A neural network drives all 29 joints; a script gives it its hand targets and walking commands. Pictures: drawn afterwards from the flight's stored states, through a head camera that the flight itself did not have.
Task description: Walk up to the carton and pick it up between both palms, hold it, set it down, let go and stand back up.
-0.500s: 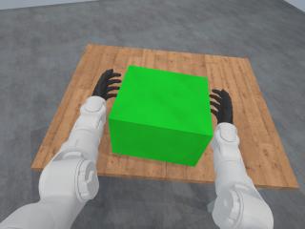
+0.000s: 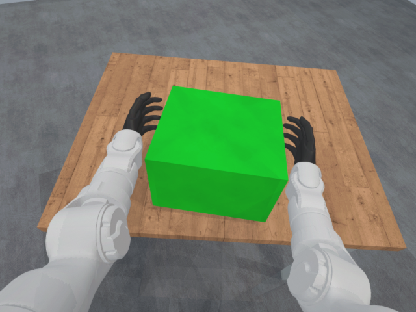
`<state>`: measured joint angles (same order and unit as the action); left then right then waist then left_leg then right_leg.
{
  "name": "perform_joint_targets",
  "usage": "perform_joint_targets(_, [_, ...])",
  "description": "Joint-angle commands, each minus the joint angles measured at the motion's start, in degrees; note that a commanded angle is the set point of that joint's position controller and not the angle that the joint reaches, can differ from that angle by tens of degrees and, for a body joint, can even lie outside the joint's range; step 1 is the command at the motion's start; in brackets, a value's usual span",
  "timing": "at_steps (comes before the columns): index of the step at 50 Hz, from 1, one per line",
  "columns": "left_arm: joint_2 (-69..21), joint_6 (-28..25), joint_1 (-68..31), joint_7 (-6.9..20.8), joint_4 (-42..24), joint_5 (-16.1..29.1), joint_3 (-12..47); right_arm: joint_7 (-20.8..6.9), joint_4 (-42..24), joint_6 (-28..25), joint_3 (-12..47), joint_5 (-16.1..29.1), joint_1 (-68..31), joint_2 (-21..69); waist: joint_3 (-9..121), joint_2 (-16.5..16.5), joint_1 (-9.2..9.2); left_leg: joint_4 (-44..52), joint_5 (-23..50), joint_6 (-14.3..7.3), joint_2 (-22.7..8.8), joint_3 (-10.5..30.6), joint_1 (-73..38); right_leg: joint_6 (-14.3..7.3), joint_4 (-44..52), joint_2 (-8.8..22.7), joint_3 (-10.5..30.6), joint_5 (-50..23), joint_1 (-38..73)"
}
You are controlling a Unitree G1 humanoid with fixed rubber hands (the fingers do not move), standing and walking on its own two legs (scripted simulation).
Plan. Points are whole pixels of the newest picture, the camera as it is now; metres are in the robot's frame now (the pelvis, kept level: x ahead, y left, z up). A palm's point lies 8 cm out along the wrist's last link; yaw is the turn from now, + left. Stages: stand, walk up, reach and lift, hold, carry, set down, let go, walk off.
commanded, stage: set down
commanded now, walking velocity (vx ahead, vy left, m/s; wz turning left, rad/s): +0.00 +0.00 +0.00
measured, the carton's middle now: (217, 152) +0.44 -0.05 +0.00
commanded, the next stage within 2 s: none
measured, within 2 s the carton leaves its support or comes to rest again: rests again in 0.66 s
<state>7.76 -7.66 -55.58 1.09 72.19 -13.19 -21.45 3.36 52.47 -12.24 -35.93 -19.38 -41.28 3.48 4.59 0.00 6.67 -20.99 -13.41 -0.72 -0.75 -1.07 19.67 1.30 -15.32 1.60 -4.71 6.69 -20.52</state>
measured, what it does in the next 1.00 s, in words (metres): stands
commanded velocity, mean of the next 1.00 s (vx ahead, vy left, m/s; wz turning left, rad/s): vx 0.00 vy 0.00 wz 0.00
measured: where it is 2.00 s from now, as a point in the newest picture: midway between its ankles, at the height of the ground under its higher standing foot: outside the picture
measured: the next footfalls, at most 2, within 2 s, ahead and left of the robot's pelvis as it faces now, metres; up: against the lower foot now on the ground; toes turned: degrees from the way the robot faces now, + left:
none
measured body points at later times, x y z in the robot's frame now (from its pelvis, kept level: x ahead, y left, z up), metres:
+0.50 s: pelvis -0.01 +0.00 +0.00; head +0.07 +0.01 +0.44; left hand +0.47 +0.12 +0.06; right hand +0.39 -0.22 +0.05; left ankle -0.05 +0.10 -0.75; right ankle -0.01 -0.13 -0.75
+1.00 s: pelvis -0.01 +0.00 +0.00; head +0.08 +0.01 +0.44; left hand +0.47 +0.12 +0.06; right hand +0.39 -0.22 +0.05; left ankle -0.05 +0.10 -0.75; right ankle -0.01 -0.13 -0.75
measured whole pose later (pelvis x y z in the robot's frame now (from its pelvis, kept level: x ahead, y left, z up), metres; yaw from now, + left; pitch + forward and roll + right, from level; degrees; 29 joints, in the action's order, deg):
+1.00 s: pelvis -0.01 +0.00 +0.00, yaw +0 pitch +14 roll -1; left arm 9.0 -15.4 -57.9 3.1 75.8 -16.2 -27.5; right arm 2.3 52.5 -16.8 -41.4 -23.8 -43.9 5.7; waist 3.1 -0.2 7.4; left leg -20.9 -12.1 -0.6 -0.7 -1.4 22.6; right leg 1.0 -15.8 1.9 -5.2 5.9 -23.6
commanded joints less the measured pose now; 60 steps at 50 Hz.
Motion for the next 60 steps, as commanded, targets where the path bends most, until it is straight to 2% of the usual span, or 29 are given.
perform_joint_targets(1, [-28.9, -4.8, -33.8, 8.0, -3.4, -1.6, 9.2, -7.9, -2.7, -3.6, 18.3, -2.8, -36.9, 24.3, 36.6, 4.5, 0.36, -1.2, 30.1, 5.6, 0.5, -2.8, -7.7, 0.1, -6.9, -2.0, -2.0, -34.2, 22.9])
perform_joint_targets(4, [-27.9, -5.1, -33.2, 8.1, -1.0, -1.8, 8.7, -7.7, -1.7, -3.3, 17.3, -3.5, -36.4, 23.4, 35.2, 4.1, 0.74, -0.3, 26.1, 4.9, 0.5, -2.7, -5.6, 0.5, -7.0, -1.6, -1.9, -32.7, 23.2])
perform_joint_targets(8, [-26.3, -6.4, -33.9, 8.6, 0.1, -1.2, 7.7, -7.6, -0.4, -3.3, 17.3, -3.8, -35.6, 24.2, 35.9, 2.2, 1.51, 0.5, 23.9, 4.4, 0.8, -2.4, -3.5, 0.9, -7.8, -1.2, -1.4, -35.3, 24.7])
perform_joint_targets(10, [-26.6, -7.0, -33.8, 8.9, 0.9, -1.7, 7.7, -7.5, 0.4, -3.5, 17.0, -4.5, -34.2, 24.8, 35.9, 2.9, 1.93, 1.1, 22.2, 4.2, 1.0, -2.6, -2.2, 1.1, -7.7, -0.8, -0.9, -35.4, 26.1])
perform_joint_targets(11, [-26.2, -7.3, -33.4, 8.8, 1.0, -1.7, 7.0, -7.6, 0.7, -3.5, 17.0, -4.7, -34.1, 25.0, 35.5, 3.2, 1.35, 1.2, 22.9, 4.3, 0.6, -2.6, -2.6, 0.8, -8.0, -0.9, -1.2, -34.8, 25.2])
perform_joint_targets(13, [-26.1, -7.5, -33.0, 9.1, 2.0, -1.7, 7.1, -7.5, 1.1, -3.6, 16.9, -4.9, -34.0, 24.6, 34.4, 3.3, 1.74, 1.1, 23.5, 4.5, 0.9, -2.4, -2.8, 0.9, -7.7, -1.0, -1.6, -35.0, 24.9])
perform_joint_targets(14, [-25.6, -7.5, -32.7, 9.2, 3.1, -2.1, 6.5, -7.4, 1.2, -3.4, 16.9, -4.8, -33.9, 24.6, 33.3, 2.6, 1.73, 1.3, 22.7, 4.2, 0.5, -2.2, -2.7, 1.0, -7.3, -1.0, -1.3, -34.2, 24.8])
perform_joint_targets(17, [-25.1, -7.6, -33.5, 9.3, 2.8, -2.3, 6.1, -7.5, 1.0, -3.0, 16.3, -5.0, -33.8, 24.3, 32.6, 3.6, 1.47, 1.9, 19.9, 3.9, 0.9, -2.8, -2.2, 0.9, -6.9, -0.7, -1.3, -31.3, 24.2])
perform_joint_targets(19, [-24.4, -7.7, -34.0, 9.4, 2.8, -2.0, 5.8, -7.7, 1.7, -2.8, 15.4, -5.8, -33.2, 24.6, 32.3, 2.8, 2.10, 1.8, 20.2, 4.0, 0.6, -2.4, -4.0, 1.0, -6.9, -1.1, -1.5, -30.1, 21.9])
perform_joint_targets(21, [-24.6, -7.5, -33.5, 9.3, 3.6, -2.7, 5.8, -7.8, 2.0, -2.8, 14.9, -5.8, -32.9, 24.4, 32.4, 3.6, 1.81, 1.2, 21.5, 4.3, 0.5, -2.4, -4.9, 0.8, -6.8, -1.3, -1.7, -29.5, 20.6])
perform_joint_targets(22, [-24.6, -7.4, -33.0, 9.3, 4.2, -3.0, 5.3, -7.9, 1.4, -2.9, 15.2, -6.0, -33.5, 24.2, 32.3, 3.0, 1.43, 1.2, 21.0, 4.2, 0.8, -2.5, -4.8, 0.9, -6.5, -1.3, -1.7, -29.5, 21.1])
perform_joint_targets(23, [-24.6, -7.5, -32.7, 9.4, 4.1, -3.2, 5.2, -7.7, 1.9, -2.8, 15.0, -6.1, -33.0, 24.4, 32.4, 3.5, 2.03, 1.4, 20.5, 4.0, 0.9, -2.5, -4.2, 0.8, -6.8, -0.9, -1.4, -29.8, 21.5])
perform_joint_targets(25, [-24.7, -7.9, -33.8, 9.2, 2.8, -2.7, 6.3, -7.8, 1.2, -2.9, 14.8, -5.9, -33.1, 24.5, 33.7, 4.3, 1.85, 2.0, 19.6, 4.0, 0.5, -2.2, -4.8, 0.6, -6.7, -1.0, -2.0, -27.5, 20.6])
perform_joint_targets(27, [-24.6, -8.2, -34.1, 8.8, 2.7, -2.4, 6.0, -8.2, 1.5, -3.3, 14.1, -6.2, -33.3, 23.6, 34.2, 5.2, 2.11, 0.4, 24.5, 4.6, -0.1, -2.1, -8.2, 0.3, -6.4, -1.4, -2.4, -27.4, 16.9])
perform_joint_targets(29, [-24.1, -7.8, -32.6, 8.9, 5.0, -3.5, 4.7, -8.4, 3.0, -3.2, 13.2, -6.3, -32.7, 22.8, 31.3, 4.5, 1.76, -0.3, 26.5, 4.8, -0.6, -2.0, -9.6, 0.4, -5.6, -1.6, -2.4, -26.8, 14.7])
perform_joint_targets(30, [-24.0, -7.6, -32.2, 8.9, 4.9, -4.4, 4.4, -8.3, 3.1, -3.2, 13.1, -6.5, -32.5, 22.7, 30.8, 5.1, 1.76, -0.2, 25.2, 4.8, -0.3, -2.1, -9.0, 0.3, -5.4, -1.4, -2.4, -26.4, 15.6])
perform_joint_targets(32, [-23.6, -7.6, -31.4, 9.0, 4.8, -4.4, 3.7, -8.3, 3.5, -3.1, 13.2, -6.8, -31.2, 22.9, 30.1, 4.0, 1.22, 0.3, 24.1, 4.4, -0.3, -2.1, -7.2, 0.4, -5.5, -1.4, -2.0, -26.6, 16.5])
perform_joint_targets(35, [-24.2, -7.3, -31.3, 8.9, 3.9, -5.0, 4.2, -8.3, 4.0, -3.2, 12.3, -7.5, -30.2, 23.0, 28.8, 4.8, 2.28, 0.1, 24.9, 4.7, -0.3, -2.3, -8.6, 0.4, -5.6, -1.5, -2.5, -26.7, 15.3])
perform_joint_targets(37, [-24.4, -7.4, -31.1, 8.9, 3.8, -4.7, 3.9, -8.4, 3.0, -3.3, 12.0, -7.6, -30.9, 23.1, 30.1, 5.4, 1.84, 0.1, 24.5, 5.0, -0.1, -2.5, -9.0, 0.0, -5.1, -1.3, -2.5, -25.9, 14.8])
perform_joint_targets(40, [-23.5, -7.9, -31.0, 9.0, 4.4, -4.3, 3.8, -8.4, 2.0, -3.2, 12.2, -7.8, -31.2, 23.9, 29.5, 3.4, 1.84, 1.0, 21.1, 3.9, 0.2, -2.3, -5.5, 0.6, -5.9, -1.2, -2.0, -26.6, 17.3])
perform_joint_targets(41, [-22.4, -8.0, -31.1, 9.2, 5.1, -4.1, 3.1, -8.6, 2.1, -3.0, 11.9, -7.9, -31.5, 23.7, 29.4, 2.8, 1.30, 1.9, 19.1, 3.4, 0.3, -2.4, -4.6, 0.9, -6.0, -0.9, -1.8, -25.3, 17.3])
perform_joint_targets(43, [-23.7, -8.0, -31.6, 9.2, 4.5, -4.8, 3.8, -8.6, 2.2, -3.0, 11.1, -8.8, -30.5, 24.2, 29.4, 4.4, 2.32, 1.8, 20.5, 3.6, 0.1, -2.3, -5.8, 0.7, -6.0, -1.0, -2.0, -25.8, 16.2])
perform_joint_targets(44, [-23.6, -8.0, -30.6, 9.2, 4.4, -4.8, 3.8, -8.6, 1.9, -2.8, 11.4, -8.8, -30.0, 24.0, 29.7, 4.5, 1.65, 1.6, 20.6, 3.6, 0.2, -2.2, -6.3, 0.8, -5.6, -0.8, -2.4, -26.0, 16.2])
perform_joint_targets(45, [-23.1, -7.8, -30.6, 9.2, 4.4, -5.3, 3.9, -8.6, 2.5, -2.6, 11.3, -8.5, -29.3, 23.6, 28.6, 5.1, 2.12, 1.6, 21.2, 4.1, 0.1, -2.2, -7.6, 0.5, -5.1, -0.8, -2.4, -25.3, 15.0])
perform_joint_targets(46, [-27.6, -8.0, -28.4, 8.8, 3.5, -6.0, 2.7, -8.3, 4.4, -3.8, 11.2, -7.2, -28.8, 25.2, 27.4, 4.8, 2.33, -0.6, 25.8, 6.5, 0.3, -1.7, -9.9, -0.3, -4.8, -3.0, -3.3, -24.2, 13.4])
perform_joint_targets(47, [-27.5, -8.1, -28.1, 8.8, 4.1, -6.5, 2.7, -8.1, 4.6, -4.6, 11.7, -7.1, -28.5, 24.9, 27.5, 5.6, 1.82, -1.5, 27.1, 6.8, 0.3, -1.9, -10.5, -0.8, -4.1, -2.9, -3.0, -23.3, 11.9])
perform_joint_targets(48, [-27.8, -8.1, -28.0, 8.9, 4.5, -7.3, 2.3, -8.0, 4.7, -5.0, 10.9, -7.7, -28.9, 25.1, 27.5, 5.1, 2.21, -1.5, 27.3, 6.6, 0.2, -1.8, -10.4, -0.6, -3.9, -3.1, -3.1, -23.5, 11.6])
perform_joint_targets(54, [-26.5, -7.2, -26.5, 8.8, 3.3, -8.8, 1.5, -7.7, 4.0, -4.9, 9.8, -8.6, -27.1, 24.6, 25.1, 4.4, 2.26, 0.9, 19.9, 5.4, 0.8, -2.0, -6.9, -0.1, -3.3, -2.1, -3.1, -21.0, 12.9])
perform_joint_targets(60, [-26.3, -6.0, -25.0, 8.8, 2.0, -10.3, 0.7, -7.3, 3.2, -4.9, 8.9, -9.3, -26.1, 24.9, 24.0, 4.1, 2.02, 2.3, 16.6, 4.8, 1.1, -2.3, -5.3, 0.4, -2.8, -1.7, -3.3, -19.8, 12.9])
